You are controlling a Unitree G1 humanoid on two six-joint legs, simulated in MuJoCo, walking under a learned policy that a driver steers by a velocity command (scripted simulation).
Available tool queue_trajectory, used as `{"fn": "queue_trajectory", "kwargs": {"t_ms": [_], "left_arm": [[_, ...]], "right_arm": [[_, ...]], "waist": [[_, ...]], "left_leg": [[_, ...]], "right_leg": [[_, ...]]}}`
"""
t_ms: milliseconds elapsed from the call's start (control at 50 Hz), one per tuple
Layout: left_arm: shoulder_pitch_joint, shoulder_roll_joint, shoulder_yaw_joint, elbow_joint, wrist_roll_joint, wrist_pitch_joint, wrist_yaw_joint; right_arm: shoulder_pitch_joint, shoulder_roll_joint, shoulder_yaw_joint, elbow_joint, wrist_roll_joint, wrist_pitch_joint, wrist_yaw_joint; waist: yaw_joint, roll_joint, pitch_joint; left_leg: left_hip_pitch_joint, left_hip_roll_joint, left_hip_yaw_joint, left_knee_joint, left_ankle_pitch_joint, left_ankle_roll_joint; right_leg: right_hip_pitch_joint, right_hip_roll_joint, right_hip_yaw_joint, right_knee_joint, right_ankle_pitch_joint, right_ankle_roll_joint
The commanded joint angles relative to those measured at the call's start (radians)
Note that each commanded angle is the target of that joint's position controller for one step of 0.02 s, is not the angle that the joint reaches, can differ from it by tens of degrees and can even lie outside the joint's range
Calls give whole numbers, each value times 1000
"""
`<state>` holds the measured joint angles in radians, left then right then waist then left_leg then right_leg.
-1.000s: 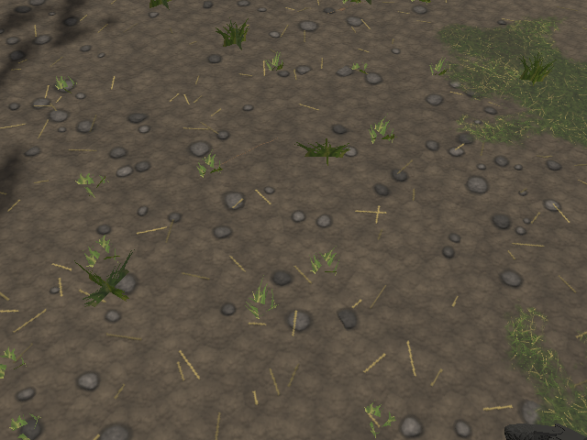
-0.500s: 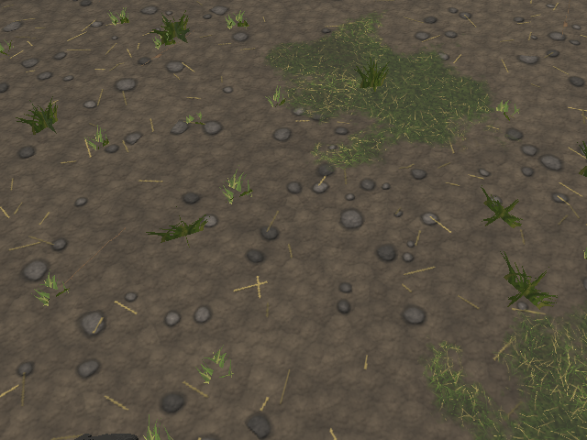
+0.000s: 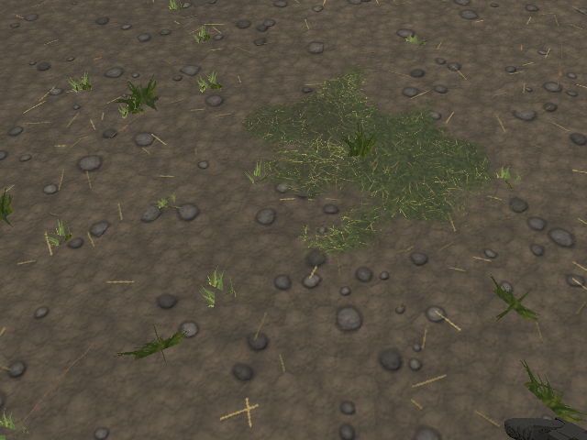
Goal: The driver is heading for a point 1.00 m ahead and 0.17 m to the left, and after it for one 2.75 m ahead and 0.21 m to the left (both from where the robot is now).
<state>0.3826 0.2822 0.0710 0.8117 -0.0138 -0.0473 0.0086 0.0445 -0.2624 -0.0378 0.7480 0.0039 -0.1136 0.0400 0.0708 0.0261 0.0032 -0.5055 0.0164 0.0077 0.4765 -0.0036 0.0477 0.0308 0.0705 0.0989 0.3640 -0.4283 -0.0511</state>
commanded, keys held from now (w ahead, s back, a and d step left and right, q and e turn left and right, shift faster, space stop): w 0.50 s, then w+q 0.50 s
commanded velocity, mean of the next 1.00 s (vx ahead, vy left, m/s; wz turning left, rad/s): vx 0.50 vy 0.00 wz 0.15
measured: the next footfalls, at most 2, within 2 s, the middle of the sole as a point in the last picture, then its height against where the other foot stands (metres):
right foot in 0.54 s outside the picture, level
left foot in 1.10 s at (269, 335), level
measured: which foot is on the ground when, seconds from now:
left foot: down 0.00-0.56, up 0.58-1.00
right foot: down 0.00-0.02, up 0.04-0.52, down 0.54-1.00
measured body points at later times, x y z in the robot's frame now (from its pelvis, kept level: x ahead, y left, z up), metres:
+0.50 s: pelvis +0.27 +0.00 +0.01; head +0.30 +0.00 +0.46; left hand +0.50 +0.22 -0.07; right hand +0.26 -0.28 -0.12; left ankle +0.14 +0.11 -0.73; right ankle +0.43 -0.13 -0.71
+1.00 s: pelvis +0.53 -0.01 +0.01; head +0.55 +0.00 +0.46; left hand +0.50 +0.27 -0.12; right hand +0.76 -0.22 -0.09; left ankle +0.67 +0.16 -0.69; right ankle +0.43 -0.13 -0.73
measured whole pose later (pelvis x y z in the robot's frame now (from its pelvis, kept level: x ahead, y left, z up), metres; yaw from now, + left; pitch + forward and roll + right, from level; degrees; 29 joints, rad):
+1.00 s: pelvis +0.53 -0.01 +0.01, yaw +13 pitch +1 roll -2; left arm 0.32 0.26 0.07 0.87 0.00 -0.08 0.01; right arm 0.11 -0.26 -0.06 0.77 0.02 -0.03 0.04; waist 0.07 0.04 0.02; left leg -0.66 0.10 0.00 0.69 0.01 0.03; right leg 0.08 0.02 -0.25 0.22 -0.31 0.00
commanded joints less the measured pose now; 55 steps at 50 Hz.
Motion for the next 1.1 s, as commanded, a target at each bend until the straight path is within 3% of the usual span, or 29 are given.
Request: {"fn": "queue_trajectory", "kwargs": {"t_ms": [20,40,60,80,100,120,140,200,260,360,460,500,520,540,560,580,600,620,640,660,700,760,840,940,1000,1040,1060,1080,1100], "left_arm": [[-33,104,12,-72,19,-1,6],[122,9,-14,-72,4,-20,-2],[75,84,-5,-60,-8,-33,-5],[-35,137,10,-91,-23,-41,-9],[-103,132,7,-109,-17,-45,-7],[-133,123,10,-117,-2,-45,-6],[-115,115,14,-114,4,-40,-6],[-80,70,7,-103,5,-21,-3],[-172,54,-1,-132,12,-19,-1],[-328,27,-14,-164,5,-33,-17],[-430,44,-13,-209,-5,-46,-44],[-385,69,-4,-202,-3,-51,-50],[-306,91,10,-182,3,-54,-47],[-152,139,35,-138,8,-55,-38],[38,219,56,-109,23,-52,-25],[60,264,63,-93,22,-45,-29],[62,164,39,-101,15,-43,-28],[-2,132,27,-102,13,-45,-23],[-72,114,18,-105,17,-47,-23],[-123,86,12,-104,20,-51,-26],[-168,60,9,-93,27,-67,-28],[-169,81,19,-62,30,-80,-21],[-148,104,26,-31,33,-71,-4],[-81,140,38,7,17,-49,8],[-59,159,46,27,2,-25,10],[-83,186,54,22,-5,-11,15],[-96,201,57,18,-9,-3,19],[-116,209,58,14,-13,5,22],[-120,196,50,8,-11,4,25]], "right_arm": [[307,-227,-74,7,-16,-17,-12],[393,-289,-93,42,-13,-9,-7],[398,-193,-68,45,12,-6,-4],[320,-155,-55,31,13,-2,-8],[247,-141,-47,14,1,6,-11],[206,-123,-40,11,-8,7,-10],[187,-106,-32,9,-17,4,-10],[192,-119,-34,26,-6,-4,-11],[220,-155,-44,46,-2,2,-24],[291,-171,-44,81,12,18,-33],[348,-187,-50,121,18,43,-37],[332,-204,-56,125,20,53,-43],[314,-207,-56,124,23,57,-45],[309,-184,-46,119,19,60,-45],[308,-124,-21,88,-8,55,-45],[445,-19,8,85,5,35,-38],[377,-137,-20,100,29,24,-35],[286,-176,-35,68,45,18,-33],[243,-163,-35,61,39,20,-37],[232,-154,-40,61,27,28,-40],[280,-116,-42,76,31,56,-41],[252,-84,-43,60,26,81,-45],[169,-70,-42,29,20,78,-31],[-2,-41,-25,-41,15,72,-1],[-50,-49,-26,-85,17,73,16],[-16,-76,-41,-98,18,77,23],[45,-100,-54,-91,20,80,22],[168,-139,-78,-65,23,82,18],[336,-206,-114,-21,23,86,2]], "waist": [[-193,-32,-254],[-135,265,-383],[-175,204,-355],[-176,121,-194],[-151,31,-110],[-125,14,-45],[-93,37,-38],[-64,60,-29],[-82,34,-2],[-141,33,27],[-158,47,59],[-120,64,33],[-68,63,-12],[4,41,-113],[70,-79,-278],[0,-338,-393],[49,-212,-338],[41,-168,-196],[7,-108,-122],[-22,-104,-66],[-70,-133,-39],[-86,-101,6],[-68,-83,33],[-1,-57,88],[2,-68,97],[-39,-102,51],[-79,-122,7],[-152,-118,-58],[-236,-78,-143]], "left_leg": [[532,146,-161,27,22,122],[888,361,-619,-53,-186,284],[888,359,-751,-159,-392,266],[756,330,-609,-181,-415,218],[610,292,-495,-200,-333,190],[492,261,-424,-228,-231,190],[425,231,-371,-250,-154,182],[351,204,-267,-305,-29,199],[353,197,-195,-340,45,200],[382,155,-93,-337,50,153],[522,226,-123,-267,79,140],[560,240,-124,-201,203,120],[541,216,-109,-106,347,104],[469,162,-78,70,396,76],[252,92,-35,390,108,37],[-125,-67,-41,700,-557,-15],[-222,-20,-154,806,-574,-8],[-268,21,-139,814,-480,-1],[-232,65,-116,777,-392,-6],[-200,91,-116,731,-335,-13],[-108,118,-120,694,-273,-24],[-152,123,-129,643,-193,-42],[-200,114,-116,448,-5,-52],[-208,99,-22,233,60,-27],[-220,78,23,177,-40,5],[-117,22,80,168,-139,42],[-26,-18,109,173,-191,64],[138,-61,125,133,-185,94],[418,-74,72,67,-125,136]], "right_leg": [[-203,-153,32,476,678,-61],[-603,18,-18,839,20,17],[-741,-8,80,945,-141,11],[-806,-62,59,963,-61,5],[-781,-114,16,920,26,4],[-756,-144,1,856,78,10],[-697,-173,3,812,113,11],[-656,-193,-24,716,145,35],[-712,-206,-39,563,281,62],[-654,-165,-82,281,507,65],[-671,-138,-84,167,429,29],[-592,-116,-98,136,360,0],[-456,-88,-120,102,359,-20],[-220,-91,-117,100,388,-52],[100,-292,95,142,431,-118],[385,-499,526,38,229,-254],[326,-474,552,-25,87,-217],[197,-445,401,-52,108,-176],[61,-406,294,-86,185,-157],[-41,-373,212,-125,244,-149],[-149,-335,95,-190,314,-138],[-187,-334,-26,-233,432,-143],[-142,-312,-159,-246,493,-124],[-41,-337,-254,-235,524,-107],[66,-368,-283,-169,644,-91],[96,-371,-312,-58,951,-69],[97,-367,-322,44,1110,-57],[60,-343,-341,215,1175,-36],[-94,-300,-354,461,1031,5]]}}
Keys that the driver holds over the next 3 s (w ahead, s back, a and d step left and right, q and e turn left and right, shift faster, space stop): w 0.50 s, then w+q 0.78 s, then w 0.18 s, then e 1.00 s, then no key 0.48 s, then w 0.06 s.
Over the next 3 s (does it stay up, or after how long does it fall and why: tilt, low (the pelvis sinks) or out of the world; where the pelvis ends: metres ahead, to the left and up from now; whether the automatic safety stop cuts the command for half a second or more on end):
stays up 0.97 0.13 0.01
